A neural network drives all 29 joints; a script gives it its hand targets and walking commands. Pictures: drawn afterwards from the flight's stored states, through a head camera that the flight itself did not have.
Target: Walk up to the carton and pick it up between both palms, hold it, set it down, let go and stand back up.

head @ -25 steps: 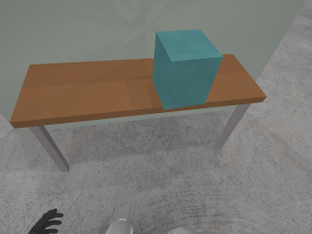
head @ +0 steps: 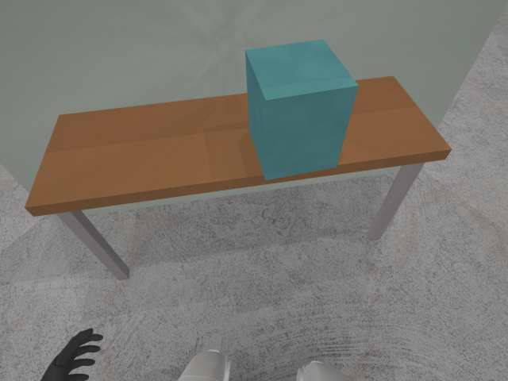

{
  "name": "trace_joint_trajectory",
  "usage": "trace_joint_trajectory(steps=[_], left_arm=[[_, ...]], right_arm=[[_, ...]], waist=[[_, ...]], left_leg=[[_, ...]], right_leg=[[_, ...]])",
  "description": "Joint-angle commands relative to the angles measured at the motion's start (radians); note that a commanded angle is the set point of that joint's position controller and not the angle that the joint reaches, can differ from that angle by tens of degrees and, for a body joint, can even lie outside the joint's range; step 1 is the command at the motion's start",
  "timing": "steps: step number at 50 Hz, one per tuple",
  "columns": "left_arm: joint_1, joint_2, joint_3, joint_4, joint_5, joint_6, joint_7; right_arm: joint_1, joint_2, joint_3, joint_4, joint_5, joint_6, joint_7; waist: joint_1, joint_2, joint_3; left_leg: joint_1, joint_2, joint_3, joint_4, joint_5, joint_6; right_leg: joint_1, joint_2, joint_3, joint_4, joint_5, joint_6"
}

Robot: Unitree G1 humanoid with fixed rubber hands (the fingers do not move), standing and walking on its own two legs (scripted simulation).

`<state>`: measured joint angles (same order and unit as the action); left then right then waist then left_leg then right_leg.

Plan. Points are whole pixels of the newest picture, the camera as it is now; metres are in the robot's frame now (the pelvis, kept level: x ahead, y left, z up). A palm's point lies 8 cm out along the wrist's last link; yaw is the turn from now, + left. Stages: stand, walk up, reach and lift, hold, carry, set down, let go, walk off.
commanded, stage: walk up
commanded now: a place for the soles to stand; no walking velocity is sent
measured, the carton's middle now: (293, 111) +0.74 -0.07 -0.03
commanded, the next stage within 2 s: none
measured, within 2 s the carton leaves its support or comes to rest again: neither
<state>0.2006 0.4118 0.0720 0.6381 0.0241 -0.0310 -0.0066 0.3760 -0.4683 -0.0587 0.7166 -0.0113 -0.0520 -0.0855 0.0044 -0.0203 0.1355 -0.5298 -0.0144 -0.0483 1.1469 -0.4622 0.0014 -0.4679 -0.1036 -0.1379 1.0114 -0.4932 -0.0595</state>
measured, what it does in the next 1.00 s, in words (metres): steps on the spot: left foot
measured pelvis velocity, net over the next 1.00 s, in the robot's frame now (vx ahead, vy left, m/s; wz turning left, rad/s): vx -0.02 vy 0.08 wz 0.13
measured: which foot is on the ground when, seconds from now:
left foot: up 0.00-0.12, down 0.14-1.00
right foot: down 0.00-1.00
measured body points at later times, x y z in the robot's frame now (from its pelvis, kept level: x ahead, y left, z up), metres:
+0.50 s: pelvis -0.01 +0.04 +0.00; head +0.02 +0.05 +0.45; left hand +0.10 +0.37 -0.08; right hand +0.09 -0.30 -0.09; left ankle +0.02 +0.18 -0.67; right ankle +0.03 -0.06 -0.68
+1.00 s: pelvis -0.02 +0.08 +0.00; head +0.01 +0.09 +0.45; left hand +0.08 +0.41 -0.09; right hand +0.10 -0.26 -0.07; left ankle +0.01 +0.20 -0.68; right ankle +0.03 -0.04 -0.68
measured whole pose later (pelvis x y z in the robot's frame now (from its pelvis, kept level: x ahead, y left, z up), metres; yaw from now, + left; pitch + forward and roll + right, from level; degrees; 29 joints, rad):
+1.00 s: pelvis -0.02 +0.08 +0.00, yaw +8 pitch -3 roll +0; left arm 0.20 0.42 0.07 0.66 0.02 0.01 -0.01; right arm 0.37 -0.46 -0.06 0.72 -0.01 -0.08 -0.07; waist 0.01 -0.02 0.11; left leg -0.48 -0.03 -0.05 0.98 -0.45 0.01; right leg -0.45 -0.07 -0.10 1.00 -0.53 -0.02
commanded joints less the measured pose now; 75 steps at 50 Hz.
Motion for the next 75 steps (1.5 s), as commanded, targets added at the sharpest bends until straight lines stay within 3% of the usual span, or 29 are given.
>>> trace_joint_trajectory(steps=[1, 4, 7, 8, 9, 17, 19, 21, 26, 28, 29, 30, 31, 35, 38, 42, 44, 45, 46, 47, 51, 55, 59, 61, 62, 66, 70, 73, 75], left_arm=[[0.055, 0.271, 0.099, -0.018, -0.012, -0.012, 0.039], [0.0, 0.289, 0.093, -0.031, -0.003, -0.004, 0.026], [-0.086, 0.226, 0.063, -0.041, -0.01, 0.023, 0.01], [-0.085, 0.155, 0.049, -0.066, -0.019, 0.034, 0.008], [-0.147, 0.202, 0.063, -0.067, -0.02, 0.046, 0.017], [0.08, 0.218, 0.095, 0.04, 0.002, 0.007, -0.002], [0.098, 0.334, 0.115, 0.034, 0.015, -0.016, 0.005], [0.043, 0.309, 0.106, 0.024, 0.006, -0.019, 0.007], [-0.036, 0.285, 0.083, -0.002, -0.001, -0.011, 0.004], [-0.078, 0.239, 0.062, -0.017, -0.011, 0.004, 0.001], [-0.091, 0.19, 0.056, -0.028, -0.022, 0.013, 0.001], [-0.087, 0.196, 0.062, -0.025, -0.032, 0.027, 0.007], [-0.103, 0.221, 0.069, -0.019, -0.03, 0.034, 0.01], [0.022, 0.21, 0.076, 0.029, -0.01, 0.009, 0.001], [0.053, 0.312, 0.099, 0.038, 0.006, -0.016, 0.0], [-0.047, 0.283, 0.078, 0.02, -0.003, -0.012, 0.0], [-0.086, 0.232, 0.056, 0.005, -0.008, 0.0, -0.003], [-0.099, 0.185, 0.05, -0.001, -0.018, 0.012, -0.004], [-0.097, 0.201, 0.057, -0.003, -0.027, 0.024, 0.003], [-0.106, 0.221, 0.062, -0.002, -0.027, 0.029, 0.006], [-0.002, 0.21, 0.07, 0.035, -0.011, 0.007, 0.0], [0.0, 0.296, 0.088, 0.039, -0.002, -0.014, -0.003], [-0.087, 0.246, 0.06, 0.02, -0.009, -0.002, -0.004], [-0.099, 0.191, 0.051, 0.009, -0.023, 0.018, -0.001], [-0.109, 0.212, 0.058, 0.008, -0.026, 0.027, 0.004], [-0.022, 0.207, 0.067, 0.033, -0.012, 0.008, -0.001], [0.0, 0.296, 0.088, 0.042, -0.004, -0.013, -0.003], [-0.081, 0.274, 0.072, 0.026, -0.009, -0.006, -0.003], [-0.105, 0.203, 0.051, 0.013, -0.015, 0.007, -0.004]], right_arm=[[0.025, -0.184, -0.059, -0.013, -0.011, 0.003, 0.016], [0.032, -0.19, -0.067, -0.012, -0.01, -0.013, 0.024], [0.173, -0.234, -0.089, 0.062, -0.018, -0.04, 0.018], [0.196, -0.324, -0.107, 0.043, -0.034, -0.048, 0.005], [0.136, -0.375, -0.109, 0.005, -0.025, -0.043, 0.005], [-0.107, -0.218, -0.039, -0.046, -0.018, -0.016, 0.013], [-0.104, -0.169, -0.034, -0.045, -0.001, -0.009, 0.002], [-0.068, -0.217, -0.054, -0.017, 0.004, -0.012, 0.01], [0.05, -0.195, -0.061, 0.009, -0.005, -0.038, 0.028], [0.104, -0.218, -0.069, 0.033, -0.008, -0.056, 0.022], [0.1, -0.276, -0.079, 0.025, -0.019, -0.065, 0.015], [0.064, -0.322, -0.083, -0.001, -0.019, -0.063, 0.016], [0.05, -0.325, -0.087, -0.001, -0.017, -0.057, 0.016], [-0.117, -0.236, -0.044, -0.035, -0.014, -0.032, 0.014], [-0.098, -0.187, -0.038, -0.02, 0.005, -0.02, 0.012], [0.021, -0.198, -0.056, 0.014, -0.003, -0.041, 0.031], [0.078, -0.221, -0.066, 0.036, -0.01, -0.062, 0.03], [0.059, -0.266, -0.072, 0.025, -0.02, -0.072, 0.025], [0.04, -0.308, -0.075, 0.002, -0.02, -0.07, 0.024], [0.027, -0.314, -0.078, 0.002, -0.018, -0.065, 0.022], [-0.112, -0.239, -0.044, -0.025, -0.015, -0.043, 0.02], [-0.077, -0.199, -0.042, -0.002, 0.005, -0.032, 0.021], [0.046, -0.21, -0.056, 0.032, -0.008, -0.061, 0.032], [0.019, -0.283, -0.066, 0.01, -0.019, -0.074, 0.028], [0.015, -0.299, -0.069, 0.005, -0.018, -0.07, 0.026], [-0.105, -0.243, -0.044, -0.022, -0.015, -0.048, 0.022], [-0.079, -0.193, -0.039, -0.003, 0.005, -0.035, 0.023], [0.011, -0.2, -0.05, 0.025, -0.002, -0.052, 0.033], [0.026, -0.235, -0.059, 0.027, -0.015, -0.073, 0.031]], waist=[[0.048, -0.139, -0.158], [0.026, -0.133, -0.16], [-0.069, 0.044, -0.16], [-0.083, 0.299, -0.141], [-0.093, 0.219, -0.125], [0.07, 0.078, -0.084], [0.101, -0.185, -0.065], [0.064, -0.082, -0.032], [0.002, -0.153, -0.143], [-0.037, -0.002, -0.161], [-0.038, 0.185, -0.163], [-0.03, 0.174, -0.166], [-0.031, 0.128, -0.139], [0.055, 0.102, -0.09], [0.076, -0.152, -0.082], [-0.002, -0.139, -0.103], [-0.038, -0.008, -0.136], [-0.031, 0.171, -0.13], [-0.026, 0.15, -0.134], [-0.024, 0.111, -0.116], [0.045, 0.099, -0.091], [0.045, -0.121, -0.096], [-0.033, -0.049, -0.127], [-0.018, 0.148, -0.128], [-0.019, 0.117, -0.115], [0.041, 0.11, -0.09], [0.044, -0.115, -0.111], [-0.017, -0.091, -0.117], [-0.022, 0.103, -0.123]], left_leg=[[-0.152, 0.061, 0.038, 0.019, -0.083, 0.015], [-0.038, 0.067, 0.083, -0.123, -0.103, 0.017], [0.284, 0.021, -0.001, -0.433, 0.042, 0.067], [0.32, 0.218, -0.473, -0.592, 0.104, 0.171], [0.186, 0.358, -0.819, -0.727, 0.029, 0.313], [-0.212, 0.134, -0.367, -0.445, -0.045, 0.162], [-0.334, -0.045, -0.038, -0.046, -0.077, 0.054], [-0.231, -0.001, -0.063, 0.016, -0.073, 0.051], [0.027, 0.004, 0.078, -0.175, -0.079, 0.049], [0.189, 0.033, -0.045, -0.373, 0.248, 0.085], [0.201, 0.171, -0.396, -0.506, 0.321, 0.16], [0.177, 0.282, -0.663, -0.576, 0.352, 0.283], [0.138, 0.296, -0.704, -0.6, 0.287, 0.313], [-0.107, 0.169, -0.451, -0.513, 0.134, 0.191], [-0.223, -0.03, -0.013, -0.076, -0.068, 0.052], [0.021, 0.006, 0.061, -0.172, -0.089, 0.056], [0.194, 0.041, -0.089, -0.405, 0.162, 0.094], [0.19, 0.18, -0.449, -0.558, 0.174, 0.165], [0.173, 0.276, -0.686, -0.619, 0.215, 0.269], [0.144, 0.287, -0.716, -0.627, 0.213, 0.296], [-0.065, 0.171, -0.472, -0.545, 0.153, 0.187], [-0.116, -0.015, 0.023, -0.109, -0.038, 0.046], [0.171, 0.029, -0.055, -0.369, 0.13, 0.09], [0.178, 0.239, -0.618, -0.61, 0.222, 0.221], [0.161, 0.277, -0.692, -0.627, 0.242, 0.273], [-0.039, 0.176, -0.484, -0.553, 0.186, 0.186], [-0.107, -0.018, 0.023, -0.132, 0.004, 0.044], [0.098, 0.007, 0.029, -0.263, -0.016, 0.063], [0.173, 0.134, -0.314, -0.514, 0.188, 0.132]], right_leg=[[0.302, -0.316, 0.302, -0.409, 0.668, -0.097], [0.178, -0.32, 0.28, -0.384, 0.513, -0.161], [-0.132, -0.176, 0.108, -0.062, 0.141, -0.055], [-0.324, -0.025, 0.046, 0.222, -0.021, 0.023], [-0.329, 0.037, 0.158, 0.226, -0.198, 0.043], [0.238, 0.04, 0.236, -0.293, -0.038, -0.005], [0.26, -0.328, 0.683, -0.688, -0.29, -0.072], [0.191, -0.328, 0.608, -0.662, -0.125, -0.104], [0.128, -0.27, 0.321, -0.418, 0.368, -0.151], [-0.012, -0.153, 0.172, -0.182, 0.315, -0.065], [-0.105, -0.016, 0.099, 0.054, 0.208, 0.007], [-0.134, 0.05, 0.141, 0.063, -0.096, 0.034], [-0.111, 0.045, 0.186, 0.083, -0.2, 0.028], [0.146, 0.037, 0.213, -0.225, 0.006, -0.014], [0.208, -0.327, 0.62, -0.647, -0.221, -0.142], [0.086, -0.267, 0.38, -0.483, 0.184, -0.163], [-0.054, -0.131, 0.202, -0.228, 0.227, -0.064], [-0.134, 0.008, 0.114, 0.0, 0.123, 0.013], [-0.149, 0.048, 0.159, 0.017, -0.107, 0.029], [-0.125, 0.042, 0.196, 0.037, -0.175, 0.025], [0.119, 0.041, 0.203, -0.215, 0.038, -0.012], [0.153, -0.302, 0.556, -0.595, -0.14, -0.187], [-0.028, -0.157, 0.266, -0.315, 0.19, -0.088], [-0.132, 0.045, 0.154, -0.006, 0.01, 0.027], [-0.125, 0.048, 0.187, 0.006, -0.134, 0.026], [0.1, 0.045, 0.2, -0.208, 0.035, -0.011], [0.168, -0.283, 0.541, -0.571, -0.111, -0.185], [0.032, -0.229, 0.369, -0.429, 0.13, -0.15], [-0.075, -0.032, 0.152, -0.11, 0.196, -0.015]])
